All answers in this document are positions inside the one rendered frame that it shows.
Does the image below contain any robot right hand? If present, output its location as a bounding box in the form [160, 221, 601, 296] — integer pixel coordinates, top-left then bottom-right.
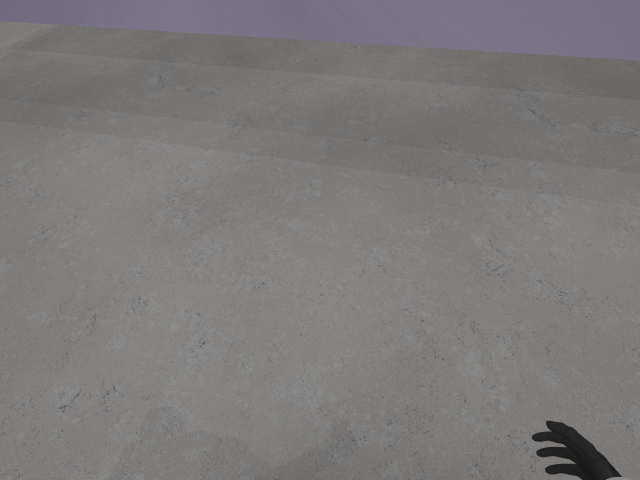
[532, 421, 622, 480]

